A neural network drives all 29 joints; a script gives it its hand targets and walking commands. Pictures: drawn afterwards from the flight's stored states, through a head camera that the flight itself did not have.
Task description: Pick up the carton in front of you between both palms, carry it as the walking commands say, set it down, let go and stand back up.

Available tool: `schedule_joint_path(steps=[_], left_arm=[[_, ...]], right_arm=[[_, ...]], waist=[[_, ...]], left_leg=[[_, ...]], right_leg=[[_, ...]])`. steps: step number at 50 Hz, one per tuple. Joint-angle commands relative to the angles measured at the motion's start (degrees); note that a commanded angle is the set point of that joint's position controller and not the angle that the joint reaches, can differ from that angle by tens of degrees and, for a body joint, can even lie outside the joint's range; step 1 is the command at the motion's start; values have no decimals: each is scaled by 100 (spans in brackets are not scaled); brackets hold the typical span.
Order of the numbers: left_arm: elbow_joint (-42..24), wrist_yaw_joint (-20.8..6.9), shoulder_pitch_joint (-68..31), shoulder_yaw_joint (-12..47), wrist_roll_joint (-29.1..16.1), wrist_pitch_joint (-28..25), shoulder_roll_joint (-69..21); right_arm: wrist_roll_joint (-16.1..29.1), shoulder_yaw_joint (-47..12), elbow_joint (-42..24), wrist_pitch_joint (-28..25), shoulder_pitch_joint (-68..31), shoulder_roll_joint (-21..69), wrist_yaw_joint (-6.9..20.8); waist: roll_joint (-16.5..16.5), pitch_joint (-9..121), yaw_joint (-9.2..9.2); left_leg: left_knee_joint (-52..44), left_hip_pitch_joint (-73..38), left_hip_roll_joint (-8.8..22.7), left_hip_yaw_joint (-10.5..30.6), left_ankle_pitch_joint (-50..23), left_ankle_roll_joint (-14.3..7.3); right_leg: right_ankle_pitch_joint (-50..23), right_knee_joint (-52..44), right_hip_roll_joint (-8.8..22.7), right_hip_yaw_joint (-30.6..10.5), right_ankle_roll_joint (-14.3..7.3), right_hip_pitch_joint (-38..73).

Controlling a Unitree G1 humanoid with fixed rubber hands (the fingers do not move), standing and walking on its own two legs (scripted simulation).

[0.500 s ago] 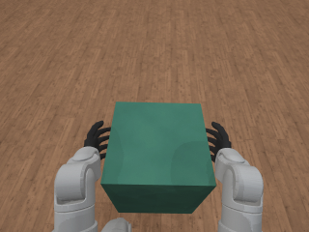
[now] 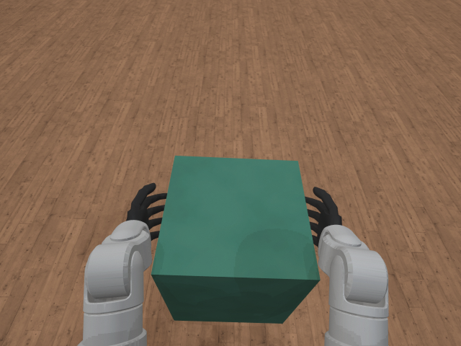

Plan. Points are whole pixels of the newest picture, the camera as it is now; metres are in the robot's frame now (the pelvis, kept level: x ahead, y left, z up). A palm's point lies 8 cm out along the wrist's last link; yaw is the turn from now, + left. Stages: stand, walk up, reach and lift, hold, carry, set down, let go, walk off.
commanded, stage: carry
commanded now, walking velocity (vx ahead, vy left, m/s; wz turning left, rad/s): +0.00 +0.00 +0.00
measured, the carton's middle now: (232, 245) +0.28 +0.00 +0.01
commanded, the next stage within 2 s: hold in 1.56 s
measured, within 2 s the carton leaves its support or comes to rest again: neither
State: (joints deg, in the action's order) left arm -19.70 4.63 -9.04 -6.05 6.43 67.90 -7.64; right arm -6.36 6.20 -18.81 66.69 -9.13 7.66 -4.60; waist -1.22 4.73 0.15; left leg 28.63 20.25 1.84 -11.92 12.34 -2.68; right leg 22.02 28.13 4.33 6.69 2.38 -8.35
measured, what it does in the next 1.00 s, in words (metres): shifts its weight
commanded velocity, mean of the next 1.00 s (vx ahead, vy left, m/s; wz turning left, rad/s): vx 0.00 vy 0.00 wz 0.00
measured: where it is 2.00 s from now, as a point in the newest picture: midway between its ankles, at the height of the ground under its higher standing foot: outside the picture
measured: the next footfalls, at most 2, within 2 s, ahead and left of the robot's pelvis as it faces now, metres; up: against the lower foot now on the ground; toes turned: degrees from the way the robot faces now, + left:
none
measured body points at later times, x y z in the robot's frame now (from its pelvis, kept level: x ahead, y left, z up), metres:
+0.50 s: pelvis -0.01 -0.02 -0.01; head -0.03 -0.02 +0.44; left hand +0.27 +0.13 +0.03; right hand +0.27 -0.18 +0.03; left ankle +0.02 +0.09 -0.74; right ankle -0.11 -0.12 -0.74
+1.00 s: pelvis -0.05 -0.02 +0.00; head -0.06 -0.02 +0.45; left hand +0.25 +0.12 +0.03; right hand +0.25 -0.18 +0.03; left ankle +0.02 +0.09 -0.74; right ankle -0.11 -0.12 -0.74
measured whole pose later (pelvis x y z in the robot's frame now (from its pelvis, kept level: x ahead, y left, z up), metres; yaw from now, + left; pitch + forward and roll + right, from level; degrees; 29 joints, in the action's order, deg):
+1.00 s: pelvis -0.05 -0.02 +0.00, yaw -1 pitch +2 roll +0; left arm 8.5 1.3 -11.2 -9.1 13.0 42.7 -7.9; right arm -13.4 9.9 8.8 42.2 -11.7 8.0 -0.9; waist -0.4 5.0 0.0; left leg 29.4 21.1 4.9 -11.2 9.5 -0.9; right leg 21.9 30.1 1.4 7.2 -1.1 -9.8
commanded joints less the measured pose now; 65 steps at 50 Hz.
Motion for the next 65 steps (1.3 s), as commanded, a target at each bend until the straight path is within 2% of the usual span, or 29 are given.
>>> schedule_joint_path(steps=[1,3,8,10,14,19,23,27,32,36,40,50,65], left_arm=[[-52,-1464,-2183,4233,-2137,-101,-5123],[142,-1488,-2177,4201,-2058,-216,-5138],[369,-1520,-2286,4101,-1924,-645,-5092],[430,-1504,-2288,4049,-1855,-809,-5029],[663,-1455,-2134,3847,-1605,-1130,-4796],[1003,-1418,-2148,3538,-1258,-1650,-4545],[1426,-1390,-2378,3190,-964,-2140,-4429],[2129,-1379,-2641,2683,-627,-2651,-4360],[2720,-1458,-2981,2459,-445,-3131,-4716],[2682,-1523,-3021,2671,-544,-3137,-5023],[2370,-1525,-2837,2935,-729,-2883,-5073],[2315,-1536,-2928,2906,-743,-2770,-5036],[2358,-1536,-2866,2867,-710,-2749,-5025]], right_arm=[[2050,-4170,-61,-10,-2090,5128,1443],[1991,-4177,104,-120,-2126,5136,1471],[1862,-4143,298,-519,-2281,5091,1494],[1808,-4107,374,-673,-2289,5025,1483],[1569,-3890,643,-995,-2114,4789,1450],[1199,-3522,1023,-1521,-2072,4568,1414],[907,-3157,1460,-2003,-2303,4440,1394],[567,-2645,2170,-2515,-2588,4353,1388],[374,-2415,2776,-3002,-2918,4721,1481],[466,-2599,2749,-3014,-2945,5022,1557],[666,-2858,2427,-2760,-2773,5052,1561],[678,-2820,2368,-2642,-2843,4988,1581],[665,-2798,2398,-2624,-2796,4972,1579]], waist=[[208,2048,3],[169,1878,6],[-180,1595,11],[-183,1564,17],[-76,1648,23],[-91,1538,17],[-9,1404,7],[40,1309,-4],[65,1299,-5],[85,1416,-11],[97,1493,-16],[104,1319,-16],[108,1383,-14]], left_leg=[[378,-2020,913,689,-5153,-132],[360,-1834,856,644,-4835,-83],[298,-1228,624,477,-3229,105],[287,-1270,623,473,-3119,117],[376,-1435,732,542,-3318,60],[375,-1172,725,530,-2399,104],[249,-1216,782,584,-2243,105],[114,-1189,807,644,-1921,107],[1,-1189,813,696,-1652,114],[-25,-1236,827,700,-1705,117],[-30,-1230,838,701,-1749,117],[-127,-1103,840,726,-1394,148],[-140,-1067,853,725,-1377,158]], right_leg=[[-3102,26,347,-112,38,-77],[-3247,-133,349,-120,34,-8],[-4590,-107,572,-221,-38,394],[-4608,-80,595,-225,-67,357],[-4149,-28,564,-229,-105,233],[-3882,-36,614,-288,-216,165],[-3040,-149,532,-306,-269,-45],[-2357,-272,481,-359,-321,-177],[-1892,-359,448,-429,-360,-287],[-1857,-347,430,-441,-363,-275],[-1874,-314,420,-441,-370,-268],[-1485,-407,414,-491,-409,-510],[-1501,-368,403,-515,-435,-560]])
